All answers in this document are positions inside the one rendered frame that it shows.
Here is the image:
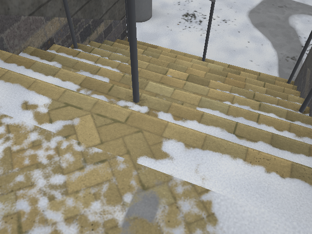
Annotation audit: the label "stairs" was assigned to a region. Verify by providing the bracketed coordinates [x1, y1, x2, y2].
[0, 38, 312, 168]

